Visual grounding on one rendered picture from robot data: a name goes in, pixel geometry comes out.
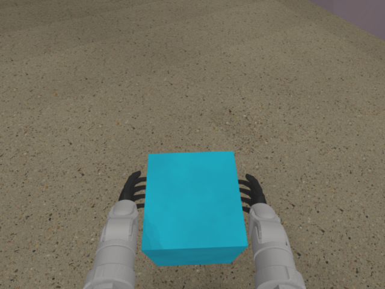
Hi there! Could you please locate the right robot forearm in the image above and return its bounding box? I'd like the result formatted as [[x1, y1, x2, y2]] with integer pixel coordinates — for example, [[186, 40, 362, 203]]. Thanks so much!
[[248, 203, 306, 289]]

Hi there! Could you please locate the carton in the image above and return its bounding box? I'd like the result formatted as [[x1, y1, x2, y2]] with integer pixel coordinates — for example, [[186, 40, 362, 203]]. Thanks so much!
[[141, 151, 248, 266]]

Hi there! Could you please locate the robot right hand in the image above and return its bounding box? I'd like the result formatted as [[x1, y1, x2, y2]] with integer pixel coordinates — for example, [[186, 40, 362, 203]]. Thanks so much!
[[238, 174, 267, 213]]

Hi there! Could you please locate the robot left hand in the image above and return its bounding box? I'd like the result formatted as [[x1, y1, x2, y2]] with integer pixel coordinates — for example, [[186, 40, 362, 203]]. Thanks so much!
[[119, 171, 147, 209]]

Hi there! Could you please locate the left robot forearm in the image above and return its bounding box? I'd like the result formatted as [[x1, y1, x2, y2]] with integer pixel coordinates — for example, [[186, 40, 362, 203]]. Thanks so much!
[[82, 200, 138, 289]]

